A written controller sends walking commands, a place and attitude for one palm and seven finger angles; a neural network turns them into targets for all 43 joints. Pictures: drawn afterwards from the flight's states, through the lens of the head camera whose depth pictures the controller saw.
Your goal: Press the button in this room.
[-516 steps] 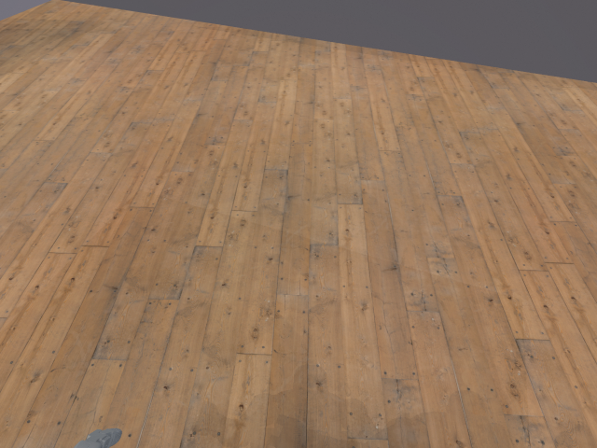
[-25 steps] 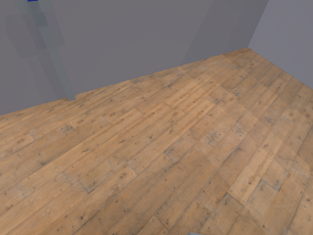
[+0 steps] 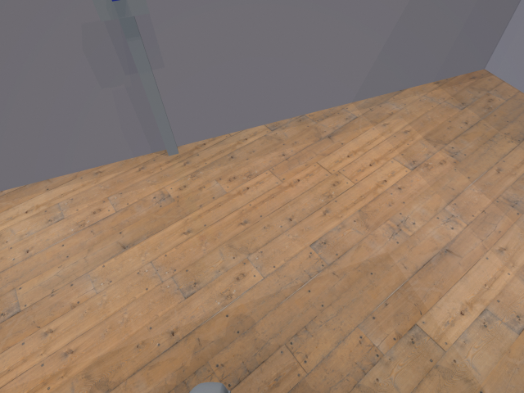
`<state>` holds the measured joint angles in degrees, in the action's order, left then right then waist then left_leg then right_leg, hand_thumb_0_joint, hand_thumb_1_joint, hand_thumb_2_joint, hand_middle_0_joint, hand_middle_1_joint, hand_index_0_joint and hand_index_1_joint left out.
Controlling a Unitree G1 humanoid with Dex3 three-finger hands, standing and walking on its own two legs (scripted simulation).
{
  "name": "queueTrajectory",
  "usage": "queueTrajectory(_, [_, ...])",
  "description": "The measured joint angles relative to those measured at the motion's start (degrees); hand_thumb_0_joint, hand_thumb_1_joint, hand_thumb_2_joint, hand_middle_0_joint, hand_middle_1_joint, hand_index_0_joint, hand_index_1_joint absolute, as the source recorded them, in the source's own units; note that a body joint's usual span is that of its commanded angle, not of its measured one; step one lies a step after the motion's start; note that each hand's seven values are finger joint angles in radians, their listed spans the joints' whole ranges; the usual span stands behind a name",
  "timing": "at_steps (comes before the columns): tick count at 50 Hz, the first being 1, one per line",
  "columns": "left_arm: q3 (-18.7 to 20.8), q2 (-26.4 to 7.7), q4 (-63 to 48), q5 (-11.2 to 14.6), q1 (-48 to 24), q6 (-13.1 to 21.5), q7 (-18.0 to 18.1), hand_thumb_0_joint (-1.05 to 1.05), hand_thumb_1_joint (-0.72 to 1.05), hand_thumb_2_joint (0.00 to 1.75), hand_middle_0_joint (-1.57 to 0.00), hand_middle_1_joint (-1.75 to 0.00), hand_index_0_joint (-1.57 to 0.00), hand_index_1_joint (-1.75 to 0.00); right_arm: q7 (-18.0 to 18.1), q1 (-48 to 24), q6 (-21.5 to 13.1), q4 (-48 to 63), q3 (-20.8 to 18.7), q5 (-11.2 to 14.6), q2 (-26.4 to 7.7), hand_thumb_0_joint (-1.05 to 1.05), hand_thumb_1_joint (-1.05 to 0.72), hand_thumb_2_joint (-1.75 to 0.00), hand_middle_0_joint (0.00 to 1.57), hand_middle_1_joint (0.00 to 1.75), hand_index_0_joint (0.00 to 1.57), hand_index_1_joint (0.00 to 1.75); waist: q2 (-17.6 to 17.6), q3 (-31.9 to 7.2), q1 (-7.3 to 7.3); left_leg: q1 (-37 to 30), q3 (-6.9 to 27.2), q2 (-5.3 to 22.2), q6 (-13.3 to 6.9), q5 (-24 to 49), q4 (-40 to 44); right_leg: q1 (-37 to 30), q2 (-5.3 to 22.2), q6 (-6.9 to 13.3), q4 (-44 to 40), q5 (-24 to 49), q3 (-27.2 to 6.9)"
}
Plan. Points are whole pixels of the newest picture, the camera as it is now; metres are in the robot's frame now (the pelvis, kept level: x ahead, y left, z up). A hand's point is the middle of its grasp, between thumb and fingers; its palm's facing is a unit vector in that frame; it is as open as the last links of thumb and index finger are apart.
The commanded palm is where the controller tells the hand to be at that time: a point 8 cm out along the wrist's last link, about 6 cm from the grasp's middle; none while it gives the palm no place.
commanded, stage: turn or walk to find it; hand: left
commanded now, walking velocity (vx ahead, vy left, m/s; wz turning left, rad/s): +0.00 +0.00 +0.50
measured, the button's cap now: out of the picture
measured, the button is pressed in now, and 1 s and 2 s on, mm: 0 0 0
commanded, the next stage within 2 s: stand and wait in 0.50 s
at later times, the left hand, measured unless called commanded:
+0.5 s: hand out of the picture +0.05 +0.27 -0.16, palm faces +0.21 -0.95 -0.22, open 7.4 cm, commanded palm none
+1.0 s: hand out of the picture +0.05 +0.18 -0.15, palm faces +0.39 -0.89 -0.23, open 7.2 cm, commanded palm none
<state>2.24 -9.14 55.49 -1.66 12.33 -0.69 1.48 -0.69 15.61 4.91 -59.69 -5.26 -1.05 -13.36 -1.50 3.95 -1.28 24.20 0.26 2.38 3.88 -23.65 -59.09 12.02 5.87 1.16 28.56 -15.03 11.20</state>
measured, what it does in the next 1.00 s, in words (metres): walks ahead, turning left: left foot, then right foot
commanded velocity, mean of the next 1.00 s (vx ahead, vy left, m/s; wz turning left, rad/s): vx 0.24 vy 0.00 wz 0.28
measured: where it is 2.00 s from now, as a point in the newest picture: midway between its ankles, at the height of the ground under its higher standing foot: (237, 387)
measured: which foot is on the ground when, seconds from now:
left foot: up 0.00-0.14, down 0.16-0.66, up 0.68-1.00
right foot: down 0.00-0.16, up 0.18-0.64, down 0.66-1.00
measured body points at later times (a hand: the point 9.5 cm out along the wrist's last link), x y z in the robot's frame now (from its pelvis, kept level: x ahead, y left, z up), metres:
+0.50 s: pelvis +0.02 +0.05 +0.00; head +0.02 +0.07 +0.45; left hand +0.03 +0.32 -0.14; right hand +0.09 -0.17 -0.14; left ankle -0.03 +0.15 -0.74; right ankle +0.06 -0.08 -0.67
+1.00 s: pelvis +0.12 +0.02 +0.01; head +0.12 -0.01 +0.46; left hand +0.03 +0.23 -0.14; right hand +0.21 -0.21 -0.16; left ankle +0.09 +0.18 -0.65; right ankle +0.15 -0.05 -0.74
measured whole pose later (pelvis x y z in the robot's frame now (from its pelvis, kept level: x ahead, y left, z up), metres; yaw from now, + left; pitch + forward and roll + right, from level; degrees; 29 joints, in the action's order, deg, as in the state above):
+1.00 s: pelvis +0.12 +0.02 +0.01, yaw +20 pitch -2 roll +1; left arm 1.7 -7.8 62.2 -1.5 21.6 3.7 0.7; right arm -1.3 16.9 1.6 -61.4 -5.0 -1.9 -11.8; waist -2.3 -0.5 0.6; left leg 30.3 -0.5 5.6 2.2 -8.7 -61.9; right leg 6.4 1.7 3.2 18.5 -10.9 12.2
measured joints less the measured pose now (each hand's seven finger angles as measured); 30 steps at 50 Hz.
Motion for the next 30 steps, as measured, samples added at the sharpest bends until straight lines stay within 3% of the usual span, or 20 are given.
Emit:
queueTrajectory(5, [0.42, -1.72, -0.06, -0.35, 0.35, -0.3, -0.41, 0.0, 0.91, 0.9, -0.21, -0.3, -0.21, -0.3, -0.02, -2.64, -0.47, 1.2, 0.61, 0.46, -0.29, 0.01, -0.91, -0.9, 0.19, 0.29, 0.19, 0.3, 1.8, 0.88, 1.37, -4.92, -2.82, 0.38, -0.26, -2.27, 12.19, 1.68, 2.61, -1.42, 2.73, -0.8, 2.26])
queueTrajectory(8, [0.85, -3.1, -0.01, -0.04, 1.01, -0.92, -0.58, 0.0, 0.91, 0.9, -0.21, -0.3, -0.21, -0.3, -0.08, -4.16, -1.68, 3.05, 1.01, 0.56, -0.56, 0.01, -0.91, -0.9, 0.19, 0.29, 0.19, 0.3, 2.49, 0.77, 1.6, -9.53, -4.61, 0.02, -1.06, 4.05, 23.86, 3.64, 4.22, -2.99, 6.89, -2.45, 3.69])
queueTrajectory(10, [1.42, -4.63, 0.19, 0.28, 1.12, -2.03, -0.64, 0.0, 0.91, 0.9, -0.21, -0.3, -0.21, -0.3, -0.13, -5.46, -2.66, 3.97, 1.18, 0.31, 0.17, 0.0, -0.91, -0.9, 0.19, 0.29, 0.19, 0.3, 4.5, 1.06, 1.96, -9.05, -5.05, -1.43, -3.69, 4.89, 23.67, 6.76, 5.03, -4.07, 13.69, -7.81, 0.74])
queueTrajectory(12, [1.73, -5.5, 1.01, 0.19, 1.13, -3.31, -0.56, 0.01, 0.91, 0.9, -0.2, -0.3, -0.21, -0.3, 0.08, -5.87, -3.52, 4.75, 1.71, 0.03, 0.8, 0.0, -0.91, -0.9, 0.19, 0.29, 0.19, 0.3, 4.85, 0.61, 2.17, -9.12, -4.83, -1.69, -5.24, 4.16, 23.63, 10.3, 3.08, -4.72, 22.82, -12.9, -3.34])
queueTrajectory(17, [1.81, -6.09, 1.75, -0.16, 1.05, -2.45, -2.27, 0.01, 0.91, 0.9, -0.2, -0.3, -0.2, -0.3, 0.62, -4.07, -5.1, 5.12, 2.84, -0.1, 2.08, 0.0, -0.91, -0.9, 0.19, 0.3, 0.2, 0.3, 3.91, -1.46, 1.89, -12.77, -2.9, -2.48, -6.09, 7.55, 31.19, 15.18, 0.56, -5.3, 34.07, -6.46, -6.71])
queueTrajectory(24, [1.16, -5.14, 0.55, -0.2, -0.14, -1.05, -2.95, 0.01, 0.91, 0.9, -0.2, -0.3, -0.2, -0.3, 0.57, 0.96, -6.41, 3.56, 3.22, 0.17, 3.73, 0.0, -0.91, -0.9, 0.2, 0.3, 0.2, 0.3, 3.11, -3.14, 0.77, -17.18, -0.21, -4.3, -6.27, 10.0, 38.21, 16.58, 0.38, -6.55, 30.01, -2.33, -8.23])
queueTrajectory(30, [0.3, -3.02, -0.87, 0.43, -3.48, -0.64, -2.34, 0.01, 0.91, 0.9, -0.2, -0.3, -0.2, -0.3, 1.0, 4.01, -5.44, 1.07, 2.93, -0.15, 3.78, 0.0, -0.91, -0.9, 0.2, 0.3, 0.2, 0.3, 1.51, -1.69, -0.83, -18.48, 2.01, -4.57, -4.84, 7.74, 36.63, 14.11, -0.94, -6.32, 16.67, -4.61, -7.72])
